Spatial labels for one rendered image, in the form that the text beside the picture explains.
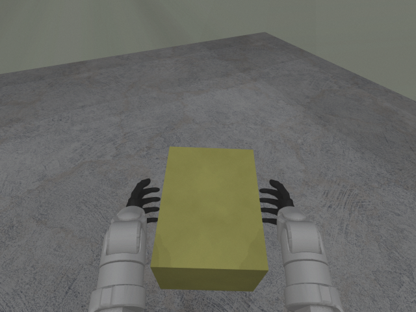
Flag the carton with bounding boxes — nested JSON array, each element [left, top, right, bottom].
[[150, 146, 268, 292]]

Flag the left robot hand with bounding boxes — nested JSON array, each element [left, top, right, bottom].
[[126, 179, 161, 223]]

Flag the right robot forearm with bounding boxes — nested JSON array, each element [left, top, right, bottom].
[[277, 206, 344, 312]]

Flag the right robot hand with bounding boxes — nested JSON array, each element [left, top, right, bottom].
[[259, 179, 294, 225]]

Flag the left robot forearm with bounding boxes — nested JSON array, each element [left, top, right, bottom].
[[88, 206, 147, 312]]

